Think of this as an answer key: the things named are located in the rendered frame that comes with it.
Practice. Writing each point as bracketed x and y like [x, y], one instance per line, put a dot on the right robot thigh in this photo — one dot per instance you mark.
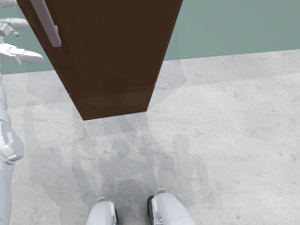
[168, 209]

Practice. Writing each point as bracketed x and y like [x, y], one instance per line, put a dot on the left robot hand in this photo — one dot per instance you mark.
[9, 52]

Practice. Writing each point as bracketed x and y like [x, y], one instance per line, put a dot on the robot right shin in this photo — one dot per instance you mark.
[159, 222]

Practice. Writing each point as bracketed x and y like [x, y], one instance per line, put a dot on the handle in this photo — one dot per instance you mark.
[47, 22]

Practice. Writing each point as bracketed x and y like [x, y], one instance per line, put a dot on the left robot upper arm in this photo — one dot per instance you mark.
[11, 150]

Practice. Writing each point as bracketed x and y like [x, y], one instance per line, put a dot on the cupboard door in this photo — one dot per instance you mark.
[108, 44]

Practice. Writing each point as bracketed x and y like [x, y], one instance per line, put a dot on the robot left forearm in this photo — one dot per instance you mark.
[4, 116]

